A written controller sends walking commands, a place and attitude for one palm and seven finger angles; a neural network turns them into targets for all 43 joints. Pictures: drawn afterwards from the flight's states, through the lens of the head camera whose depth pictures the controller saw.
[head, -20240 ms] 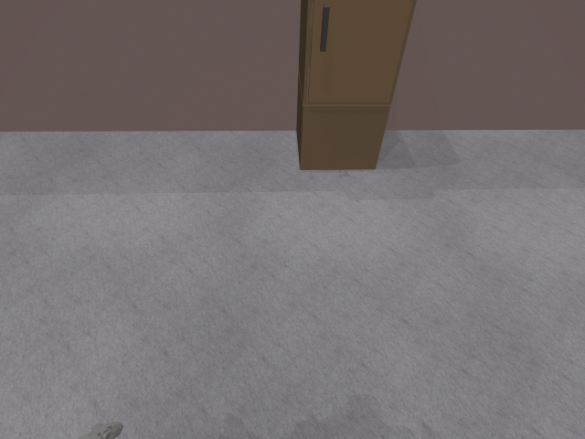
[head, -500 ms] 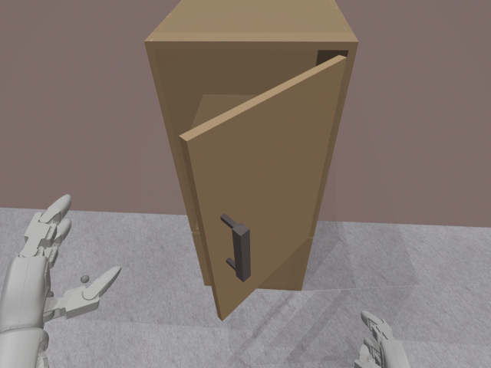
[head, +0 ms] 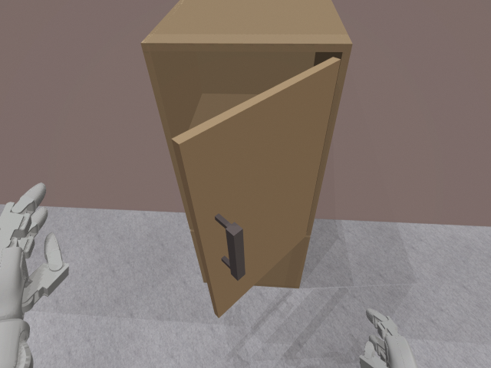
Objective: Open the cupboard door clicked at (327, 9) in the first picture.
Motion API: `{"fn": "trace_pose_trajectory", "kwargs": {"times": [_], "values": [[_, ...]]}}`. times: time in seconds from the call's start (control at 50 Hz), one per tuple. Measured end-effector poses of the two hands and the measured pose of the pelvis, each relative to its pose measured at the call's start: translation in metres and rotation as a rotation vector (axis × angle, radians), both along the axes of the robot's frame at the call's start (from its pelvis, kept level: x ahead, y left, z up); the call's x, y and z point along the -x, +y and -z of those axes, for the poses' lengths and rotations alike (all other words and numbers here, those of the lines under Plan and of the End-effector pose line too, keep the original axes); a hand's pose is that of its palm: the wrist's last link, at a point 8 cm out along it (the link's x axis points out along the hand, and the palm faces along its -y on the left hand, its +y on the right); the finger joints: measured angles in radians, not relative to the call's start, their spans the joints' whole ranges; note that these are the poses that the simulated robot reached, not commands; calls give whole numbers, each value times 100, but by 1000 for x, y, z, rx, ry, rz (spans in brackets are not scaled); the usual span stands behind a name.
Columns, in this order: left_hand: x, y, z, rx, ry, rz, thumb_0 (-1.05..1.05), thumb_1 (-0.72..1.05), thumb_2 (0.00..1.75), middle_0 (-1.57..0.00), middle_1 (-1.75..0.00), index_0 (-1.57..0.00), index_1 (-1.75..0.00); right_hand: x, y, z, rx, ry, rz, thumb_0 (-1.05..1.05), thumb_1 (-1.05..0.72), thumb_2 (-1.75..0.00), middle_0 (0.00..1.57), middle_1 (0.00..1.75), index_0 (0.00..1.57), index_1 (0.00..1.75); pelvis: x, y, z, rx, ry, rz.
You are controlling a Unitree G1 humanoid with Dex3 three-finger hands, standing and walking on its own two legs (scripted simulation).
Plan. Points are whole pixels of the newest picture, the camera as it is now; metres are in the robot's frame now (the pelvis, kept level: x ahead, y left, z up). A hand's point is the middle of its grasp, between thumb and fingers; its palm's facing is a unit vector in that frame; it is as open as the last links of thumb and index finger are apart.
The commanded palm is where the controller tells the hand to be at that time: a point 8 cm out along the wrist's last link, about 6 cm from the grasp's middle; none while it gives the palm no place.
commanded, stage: draw the hand back to the body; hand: left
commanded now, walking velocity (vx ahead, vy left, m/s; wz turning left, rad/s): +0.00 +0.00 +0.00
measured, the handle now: (229, 247) +0.34 +0.08 -0.02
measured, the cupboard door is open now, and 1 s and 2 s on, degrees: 48 48 48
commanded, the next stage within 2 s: step back with the hand held close in 0.08 s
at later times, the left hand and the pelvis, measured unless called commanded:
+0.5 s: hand (60, 274) +0.18 +0.26 +0.14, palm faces +0.33 -0.80 -0.51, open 7.4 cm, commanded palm +0.12 +0.31 +0.17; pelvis -0.03 +0.01 +0.00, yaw -1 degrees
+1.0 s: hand out of the picture +0.09 +0.29 +0.15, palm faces +0.47 -0.77 -0.44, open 7.4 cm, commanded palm +0.02 +0.33 +0.17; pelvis -0.11 +0.02 -0.02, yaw +1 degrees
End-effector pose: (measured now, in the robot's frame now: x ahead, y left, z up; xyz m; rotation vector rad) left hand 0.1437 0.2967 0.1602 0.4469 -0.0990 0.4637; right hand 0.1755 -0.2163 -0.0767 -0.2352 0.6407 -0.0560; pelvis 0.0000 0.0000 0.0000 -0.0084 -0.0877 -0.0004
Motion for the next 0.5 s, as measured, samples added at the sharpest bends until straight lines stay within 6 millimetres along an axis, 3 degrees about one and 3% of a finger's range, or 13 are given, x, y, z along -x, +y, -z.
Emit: {"fn": "trace_pose_trajectory", "kwargs": {"times": [0.3,0.5], "values": [[-1,0,-18,-79,-49,14,2,89,90,-21,-30,-21,-31,5,-10,-1,-1,11,20,2,-91,-90,21,30,21,30,7,-5,-1,11,26,-2],[2,4,-3,-110,67,115,2,89,90,-21,-30,-21,-31,31,-21,-1,48,77,120,2,-91,-90,20,30,21,30,26,11,1,4,82,16]]}}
